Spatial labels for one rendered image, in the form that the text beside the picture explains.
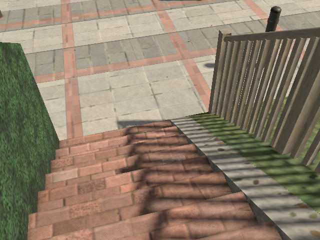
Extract stairs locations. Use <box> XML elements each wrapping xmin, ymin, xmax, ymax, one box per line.
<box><xmin>27</xmin><ymin>119</ymin><xmax>282</xmax><ymax>240</ymax></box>

